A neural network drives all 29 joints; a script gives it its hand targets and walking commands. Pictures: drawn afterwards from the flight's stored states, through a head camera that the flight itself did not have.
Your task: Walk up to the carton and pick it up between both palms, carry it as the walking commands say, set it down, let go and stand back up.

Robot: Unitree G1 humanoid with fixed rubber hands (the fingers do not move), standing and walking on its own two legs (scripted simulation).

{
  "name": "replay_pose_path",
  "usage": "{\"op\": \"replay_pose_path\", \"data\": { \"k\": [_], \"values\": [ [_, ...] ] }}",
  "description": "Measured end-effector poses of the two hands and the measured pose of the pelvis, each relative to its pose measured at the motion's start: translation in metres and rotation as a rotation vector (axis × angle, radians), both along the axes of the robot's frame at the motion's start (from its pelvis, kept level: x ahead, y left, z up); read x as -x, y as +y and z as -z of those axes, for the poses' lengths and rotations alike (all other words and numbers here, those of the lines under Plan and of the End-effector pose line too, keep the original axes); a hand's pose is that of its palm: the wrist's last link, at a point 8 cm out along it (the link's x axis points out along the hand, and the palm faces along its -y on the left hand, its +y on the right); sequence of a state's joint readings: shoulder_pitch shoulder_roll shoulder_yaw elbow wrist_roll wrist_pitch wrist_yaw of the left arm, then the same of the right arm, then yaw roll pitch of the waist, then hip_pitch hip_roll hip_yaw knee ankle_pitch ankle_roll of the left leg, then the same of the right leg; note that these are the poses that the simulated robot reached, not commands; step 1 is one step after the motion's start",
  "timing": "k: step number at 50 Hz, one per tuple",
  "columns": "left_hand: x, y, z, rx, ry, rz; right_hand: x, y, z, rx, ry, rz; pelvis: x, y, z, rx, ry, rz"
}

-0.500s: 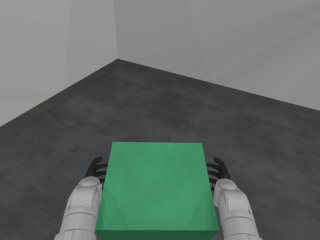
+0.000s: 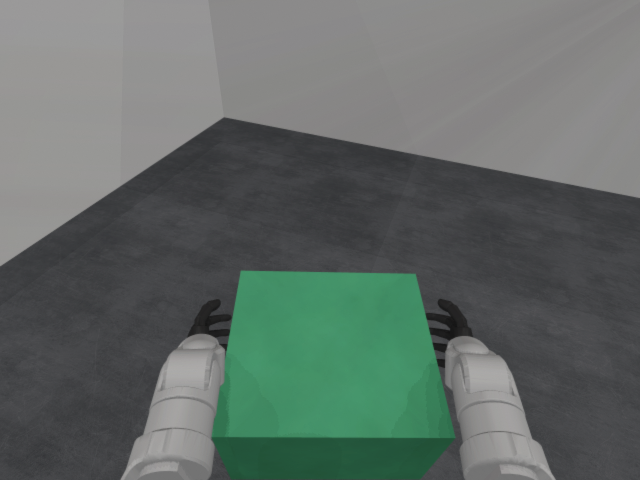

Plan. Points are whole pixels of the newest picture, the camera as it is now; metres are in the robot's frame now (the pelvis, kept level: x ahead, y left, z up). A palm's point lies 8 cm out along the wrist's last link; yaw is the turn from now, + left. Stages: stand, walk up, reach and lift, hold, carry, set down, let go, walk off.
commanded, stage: reach and lift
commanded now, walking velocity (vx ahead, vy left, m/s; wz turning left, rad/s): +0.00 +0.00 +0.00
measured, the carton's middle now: (327, 371) +0.31 -0.01 -0.05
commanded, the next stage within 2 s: hold in 0.70 s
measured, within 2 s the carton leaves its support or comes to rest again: neither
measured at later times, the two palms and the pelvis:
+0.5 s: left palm (192, 358) +0.29 +0.17 +0.03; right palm (455, 352) +0.29 -0.18 +0.04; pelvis +0.01 +0.00 +0.00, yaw +0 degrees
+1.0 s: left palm (191, 367) +0.28 +0.17 +0.03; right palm (460, 361) +0.28 -0.18 +0.04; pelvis +0.00 -0.01 +0.00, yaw +0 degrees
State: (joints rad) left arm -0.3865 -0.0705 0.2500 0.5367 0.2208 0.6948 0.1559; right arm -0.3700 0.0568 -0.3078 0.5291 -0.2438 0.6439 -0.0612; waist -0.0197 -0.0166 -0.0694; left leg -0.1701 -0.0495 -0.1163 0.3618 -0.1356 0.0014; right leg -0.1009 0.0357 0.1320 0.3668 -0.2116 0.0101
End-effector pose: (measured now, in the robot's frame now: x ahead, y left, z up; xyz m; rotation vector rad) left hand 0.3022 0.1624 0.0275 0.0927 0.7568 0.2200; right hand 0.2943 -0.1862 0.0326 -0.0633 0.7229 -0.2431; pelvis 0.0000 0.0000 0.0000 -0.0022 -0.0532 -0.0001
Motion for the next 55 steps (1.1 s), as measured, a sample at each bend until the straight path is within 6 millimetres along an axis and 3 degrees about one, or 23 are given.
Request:
{"op": "replay_pose_path", "data": {
  "k": [26,55],
  "values": [
    [0.013,0.008,0.000,0.023,-0.021,-0.030,0.006,0.008,-0.004,-0.003,-0.019,-0.007,-0.008,-0.004,-0.001,-0.001,0.003,-0.009],
    [0.024,0.008,0.000,0.029,-0.028,-0.030,0.018,0.008,-0.006,-0.005,-0.024,0.002,0.001,-0.005,0.002,-0.001,-0.041,-0.007]
  ]
}}
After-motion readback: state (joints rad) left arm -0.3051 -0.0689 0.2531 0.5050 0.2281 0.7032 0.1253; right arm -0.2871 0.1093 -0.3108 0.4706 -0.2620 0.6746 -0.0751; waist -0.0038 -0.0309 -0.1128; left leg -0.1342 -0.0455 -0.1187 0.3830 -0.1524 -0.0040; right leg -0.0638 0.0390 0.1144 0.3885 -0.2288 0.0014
